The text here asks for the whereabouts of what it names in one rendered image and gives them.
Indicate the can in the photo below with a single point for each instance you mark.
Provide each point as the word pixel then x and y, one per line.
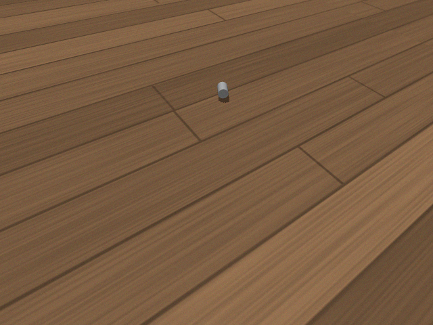
pixel 222 90

